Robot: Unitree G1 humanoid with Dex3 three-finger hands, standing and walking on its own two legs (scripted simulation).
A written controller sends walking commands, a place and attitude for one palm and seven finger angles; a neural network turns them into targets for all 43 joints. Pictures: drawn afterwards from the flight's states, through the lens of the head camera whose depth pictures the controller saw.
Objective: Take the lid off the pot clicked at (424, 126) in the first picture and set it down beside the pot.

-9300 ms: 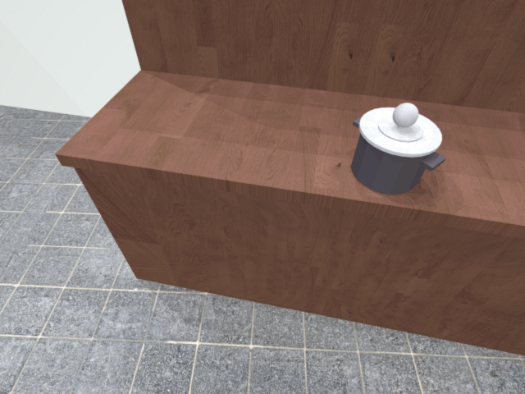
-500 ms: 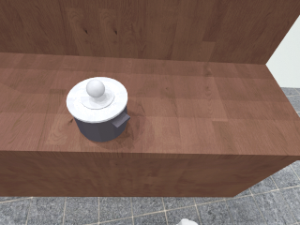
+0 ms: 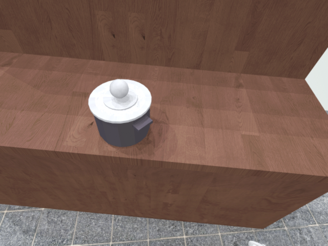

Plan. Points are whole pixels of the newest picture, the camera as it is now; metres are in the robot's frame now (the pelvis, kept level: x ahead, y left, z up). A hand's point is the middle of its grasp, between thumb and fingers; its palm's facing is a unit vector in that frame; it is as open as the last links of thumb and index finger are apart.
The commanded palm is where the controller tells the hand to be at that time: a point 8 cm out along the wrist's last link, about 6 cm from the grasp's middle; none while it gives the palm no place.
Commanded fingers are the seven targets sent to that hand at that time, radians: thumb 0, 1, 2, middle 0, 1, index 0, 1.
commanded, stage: come to a stop and stand still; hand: left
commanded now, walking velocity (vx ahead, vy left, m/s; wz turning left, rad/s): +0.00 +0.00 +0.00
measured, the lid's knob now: (119, 88) +0.47 +0.18 +0.12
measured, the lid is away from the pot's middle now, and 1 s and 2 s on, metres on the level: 0.00 0.00 0.00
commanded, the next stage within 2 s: look again from close up in 0.42 s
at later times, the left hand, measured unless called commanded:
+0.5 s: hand out of the picture -0.02 +0.20 -0.16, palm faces +0.02 -0.98 -0.19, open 7.4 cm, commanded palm none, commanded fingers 0.00 0.90 0.90 -0.20 -0.30 -0.20 -0.30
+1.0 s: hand out of the picture +0.02 +0.24 -0.17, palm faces -0.01 -0.98 -0.20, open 7.4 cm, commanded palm none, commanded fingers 0.00 0.90 0.90 -0.20 -0.30 -0.20 -0.30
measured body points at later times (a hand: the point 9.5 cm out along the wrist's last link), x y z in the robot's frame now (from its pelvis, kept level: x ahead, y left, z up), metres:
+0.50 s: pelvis -0.02 +0.03 +0.02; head -0.02 +0.03 +0.47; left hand -0.02 +0.25 -0.14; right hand -0.03 -0.20 -0.14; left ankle +0.02 +0.12 -0.72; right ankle -0.06 -0.05 -0.72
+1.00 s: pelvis +0.01 +0.07 +0.01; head +0.02 +0.08 +0.46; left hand +0.02 +0.29 -0.15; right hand +0.00 -0.15 -0.14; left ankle +0.02 +0.12 -0.72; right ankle -0.06 -0.05 -0.72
